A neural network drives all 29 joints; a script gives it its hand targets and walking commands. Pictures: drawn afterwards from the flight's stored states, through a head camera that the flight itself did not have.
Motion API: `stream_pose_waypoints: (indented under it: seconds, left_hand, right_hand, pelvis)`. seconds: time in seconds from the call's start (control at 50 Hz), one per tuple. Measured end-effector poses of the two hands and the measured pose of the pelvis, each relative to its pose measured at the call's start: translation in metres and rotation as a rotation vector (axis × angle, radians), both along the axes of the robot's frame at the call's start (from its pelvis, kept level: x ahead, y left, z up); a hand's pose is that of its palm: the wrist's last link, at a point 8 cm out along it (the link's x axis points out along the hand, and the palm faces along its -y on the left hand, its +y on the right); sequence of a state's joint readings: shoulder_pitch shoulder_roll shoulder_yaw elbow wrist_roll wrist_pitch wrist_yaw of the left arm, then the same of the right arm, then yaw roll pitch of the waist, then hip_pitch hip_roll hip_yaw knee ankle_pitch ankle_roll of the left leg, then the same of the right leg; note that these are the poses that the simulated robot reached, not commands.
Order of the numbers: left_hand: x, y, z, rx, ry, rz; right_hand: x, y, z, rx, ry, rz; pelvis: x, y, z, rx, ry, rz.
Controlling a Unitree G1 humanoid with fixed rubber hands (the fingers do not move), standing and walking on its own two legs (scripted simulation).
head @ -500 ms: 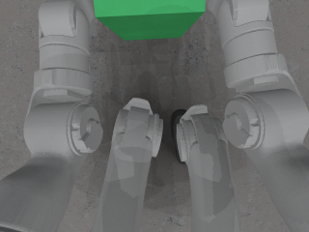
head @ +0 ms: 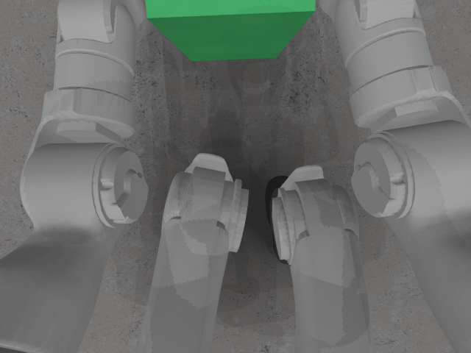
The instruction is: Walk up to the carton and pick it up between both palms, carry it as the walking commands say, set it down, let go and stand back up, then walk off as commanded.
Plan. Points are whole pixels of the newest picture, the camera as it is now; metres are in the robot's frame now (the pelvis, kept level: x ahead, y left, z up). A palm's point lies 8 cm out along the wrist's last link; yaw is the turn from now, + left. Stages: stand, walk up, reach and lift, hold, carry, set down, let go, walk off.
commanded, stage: set down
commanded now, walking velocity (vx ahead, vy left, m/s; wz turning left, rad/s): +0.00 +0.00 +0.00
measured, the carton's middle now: out of the picture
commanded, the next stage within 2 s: none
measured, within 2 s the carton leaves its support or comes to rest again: rests again in 0.50 s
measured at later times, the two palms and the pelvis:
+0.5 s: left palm out of the picture +0.54 +0.20 -0.17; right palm out of the picture +0.57 -0.05 -0.17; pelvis +0.00 +0.00 -0.01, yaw +0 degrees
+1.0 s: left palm out of the picture +0.53 +0.20 -0.18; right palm out of the picture +0.57 -0.05 -0.18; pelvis +0.00 -0.01 -0.02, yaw +0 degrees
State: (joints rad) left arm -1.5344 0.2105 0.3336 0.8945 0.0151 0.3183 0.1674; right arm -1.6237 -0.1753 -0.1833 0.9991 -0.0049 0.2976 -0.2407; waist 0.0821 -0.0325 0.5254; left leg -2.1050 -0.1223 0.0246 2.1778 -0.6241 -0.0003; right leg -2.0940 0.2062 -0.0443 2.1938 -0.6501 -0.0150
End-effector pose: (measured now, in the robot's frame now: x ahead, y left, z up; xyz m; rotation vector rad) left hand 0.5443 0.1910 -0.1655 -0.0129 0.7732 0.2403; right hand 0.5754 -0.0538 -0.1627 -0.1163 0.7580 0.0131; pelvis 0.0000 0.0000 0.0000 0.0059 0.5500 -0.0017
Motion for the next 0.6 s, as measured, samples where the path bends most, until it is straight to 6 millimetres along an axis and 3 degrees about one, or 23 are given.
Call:
stream_pose_waypoints:
  seconds: [0.6]
  left_hand:
    - [-0.007, 0.007, -0.011, -0.023, -0.017, -0.025]
  right_hand:
    - [-0.003, 0.001, -0.011, 0.05, -0.007, 0.038]
  pelvis:
    - [0.001, -0.004, -0.012, 0.014, -0.015, -0.006]
